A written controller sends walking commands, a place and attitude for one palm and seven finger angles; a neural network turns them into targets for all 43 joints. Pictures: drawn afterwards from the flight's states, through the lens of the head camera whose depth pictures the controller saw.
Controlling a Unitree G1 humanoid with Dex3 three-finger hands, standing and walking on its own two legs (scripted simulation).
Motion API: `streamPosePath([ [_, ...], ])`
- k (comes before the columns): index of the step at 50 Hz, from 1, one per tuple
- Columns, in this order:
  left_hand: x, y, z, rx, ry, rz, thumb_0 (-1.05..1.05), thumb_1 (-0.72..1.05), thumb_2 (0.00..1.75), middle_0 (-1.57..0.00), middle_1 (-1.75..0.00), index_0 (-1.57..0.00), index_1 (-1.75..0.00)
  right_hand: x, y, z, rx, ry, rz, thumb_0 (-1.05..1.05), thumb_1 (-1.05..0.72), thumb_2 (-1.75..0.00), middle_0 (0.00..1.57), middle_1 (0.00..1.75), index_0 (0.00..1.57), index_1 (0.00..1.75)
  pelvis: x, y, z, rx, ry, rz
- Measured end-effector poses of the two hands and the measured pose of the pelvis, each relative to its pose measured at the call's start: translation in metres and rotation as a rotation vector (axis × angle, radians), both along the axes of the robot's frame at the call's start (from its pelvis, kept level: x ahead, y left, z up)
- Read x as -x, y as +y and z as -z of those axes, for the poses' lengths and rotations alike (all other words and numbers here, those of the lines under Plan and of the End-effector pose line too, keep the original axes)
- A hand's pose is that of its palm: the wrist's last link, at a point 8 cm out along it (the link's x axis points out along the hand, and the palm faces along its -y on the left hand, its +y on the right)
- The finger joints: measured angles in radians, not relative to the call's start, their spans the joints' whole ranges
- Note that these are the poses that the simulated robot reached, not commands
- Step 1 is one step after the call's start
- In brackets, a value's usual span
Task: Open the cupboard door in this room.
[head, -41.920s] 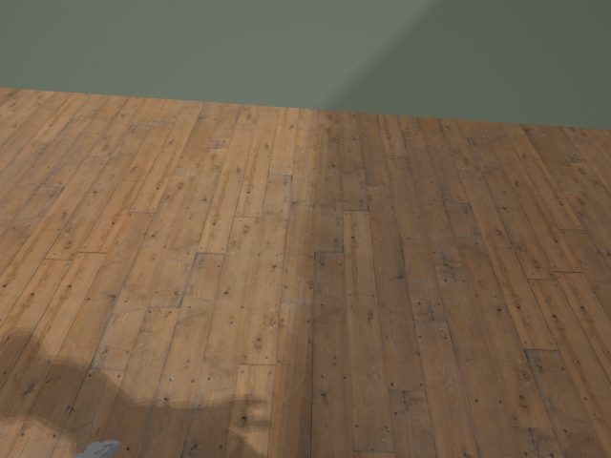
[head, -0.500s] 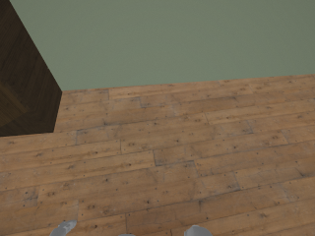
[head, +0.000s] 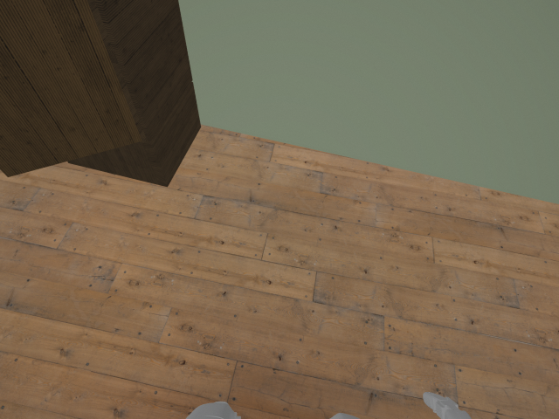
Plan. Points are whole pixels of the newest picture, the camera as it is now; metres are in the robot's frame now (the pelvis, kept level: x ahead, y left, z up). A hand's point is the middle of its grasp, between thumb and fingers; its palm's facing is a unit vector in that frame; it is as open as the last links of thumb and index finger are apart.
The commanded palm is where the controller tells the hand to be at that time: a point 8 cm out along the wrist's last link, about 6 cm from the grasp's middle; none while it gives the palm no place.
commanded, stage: turn to face it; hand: left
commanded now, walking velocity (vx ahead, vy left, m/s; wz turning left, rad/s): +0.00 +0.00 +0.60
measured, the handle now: out of the picture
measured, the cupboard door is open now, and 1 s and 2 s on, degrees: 40 40 40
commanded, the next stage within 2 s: take the last steps up to it in 0.70 s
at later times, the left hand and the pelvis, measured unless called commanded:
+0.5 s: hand out of the picture +0.06 +0.16 -0.13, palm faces +0.28 -0.92 -0.26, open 7.4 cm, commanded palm none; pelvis +0.03 -0.05 +0.02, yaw +17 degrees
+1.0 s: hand out of the picture +0.00 +0.18 -0.14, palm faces +0.48 -0.85 -0.23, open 7.4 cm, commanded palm none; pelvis +0.04 -0.03 +0.02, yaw +27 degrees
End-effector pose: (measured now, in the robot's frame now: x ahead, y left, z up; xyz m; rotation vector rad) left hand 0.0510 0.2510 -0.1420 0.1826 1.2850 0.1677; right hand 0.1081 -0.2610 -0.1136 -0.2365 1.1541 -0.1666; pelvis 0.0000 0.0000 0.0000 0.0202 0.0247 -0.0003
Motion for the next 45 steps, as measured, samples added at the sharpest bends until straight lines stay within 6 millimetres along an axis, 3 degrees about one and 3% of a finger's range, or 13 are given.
streamPosePath([
  [3, 0.003, 0.012, -0.006, -0.024, 0.017, -0.042, 0.01, 0.91, 0.89, -0.20, -0.30, -0.21, -0.30, -0.011, 0.007, -0.008, 0.013, -0.021, -0.036, 0.01, -0.91, -0.90, 0.20, 0.30, 0.20, 0.30, -0.002, 0.000, -0.006, 0.017, 0.000, -0.031],
  [8, -0.011, 0.018, -0.026, -0.044, -0.056, -0.083, 0.01, 0.91, 0.89, -0.20, -0.30, -0.20, -0.30, -0.014, 0.010, -0.011, 0.003, 0.016, -0.085, 0.01, -0.91, -0.90, 0.20, 0.30, 0.20, 0.30, -0.006, -0.005, -0.017, 0.034, 0.001, -0.081],
  [13, -0.027, 0.006, -0.040, -0.069, -0.133, -0.107, 0.01, 0.91, 0.90, -0.20, -0.30, -0.20, -0.30, -0.016, 0.001, -0.002, -0.028, 0.060, -0.114, 0.01, -0.91, -0.90, 0.20, 0.30, 0.20, 0.30, -0.012, -0.022, -0.018, 0.035, 0.001, -0.137],
  [17, -0.031, -0.012, -0.042, -0.103, -0.190, -0.126, 0.01, 0.91, 0.90, -0.20, -0.30, -0.20, -0.30, -0.026, -0.016, 0.015, -0.055, 0.077, -0.131, 0.01, -0.90, -0.90, 0.20, 0.30, 0.20, 0.30, -0.019, -0.042, -0.007, 0.009, 0.005, -0.185],
  [22, -0.007, -0.038, -0.044, -0.089, -0.160, -0.193, 0.01, 0.91, 0.89, -0.20, -0.30, -0.20, -0.30, -0.047, -0.027, 0.016, -0.050, 0.096, -0.177, 0.01, -0.91, -0.90, 0.20, 0.30, 0.20, 0.30, -0.022, -0.051, -0.012, 0.000, -0.017, -0.261],
  [26, 0.019, -0.055, -0.038, -0.045, -0.108, -0.258, 0.01, 0.91, 0.89, -0.20, -0.30, -0.20, -0.30, -0.067, -0.020, 0.006, -0.044, 0.094, -0.232, 0.01, -0.91, -0.90, 0.20, 0.30, 0.20, 0.30, -0.027, -0.052, -0.018, -0.010, -0.015, -0.314],
  [30, 0.049, -0.061, -0.026, -0.005, -0.062, -0.339, 0.01, 0.91, 0.89, -0.20, -0.30, -0.21, -0.30, -0.090, 0.000, -0.001, -0.028, 0.082, -0.313, 0.01, -0.91, -0.90, 0.20, 0.30, 0.19, 0.30, -0.029, -0.048, -0.017, -0.008, -0.011, -0.362],
  [35, 0.094, -0.049, 0.000, 0.031, 0.018, -0.437, 0.01, 0.91, 0.89, -0.21, -0.30, -0.21, -0.30, -0.117, 0.038, -0.002, -0.003, 0.019, -0.417, 0.01, -0.91, -0.90, 0.20, 0.30, 0.19, 0.30, -0.028, -0.033, -0.004, 0.013, -0.009, -0.409],
  [37, 0.106, -0.045, 0.001, 0.031, 0.064, -0.457, 0.01, 0.91, 0.89, -0.20, -0.30, -0.21, -0.30, -0.120, 0.050, -0.006, -0.001, 0.001, -0.441, 0.01, -0.91, -0.90, 0.20, 0.30, 0.20, 0.30, -0.026, -0.030, -0.006, 0.015, -0.011, -0.413],
  [41, 0.112, -0.036, -0.008, 0.024, 0.082, -0.487, 0.01, 0.91, 0.89, -0.20, -0.30, -0.20, -0.30, -0.117, 0.062, -0.013, 0.000, 0.000, -0.464, 0.01, -0.91, -0.90, 0.20, 0.30, 0.20, 0.30, -0.026, -0.027, -0.015, 0.033, -0.012, -0.434],
  [45, 0.103, -0.032, -0.020, 0.011, 0.038, -0.497, 0.01, 0.91, 0.89, -0.20, -0.30, -0.20, -0.30, -0.107, 0.065, -0.012, -0.019, 0.030, -0.473, 0.01, -0.91, -0.90, 0.20, 0.30, 0.20, 0.30, -0.029, -0.027, -0.022, 0.041, -0.013, -0.448],
])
